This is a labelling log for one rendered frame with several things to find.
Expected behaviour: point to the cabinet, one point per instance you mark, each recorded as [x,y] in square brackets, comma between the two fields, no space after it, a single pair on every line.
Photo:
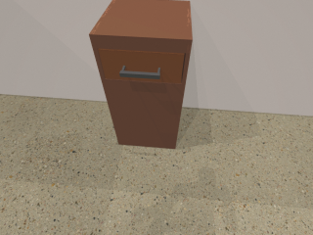
[145,113]

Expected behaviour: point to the drawer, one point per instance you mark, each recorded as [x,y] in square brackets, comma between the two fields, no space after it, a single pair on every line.
[170,64]

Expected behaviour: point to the handle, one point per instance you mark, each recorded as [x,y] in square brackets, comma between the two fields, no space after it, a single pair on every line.
[139,74]

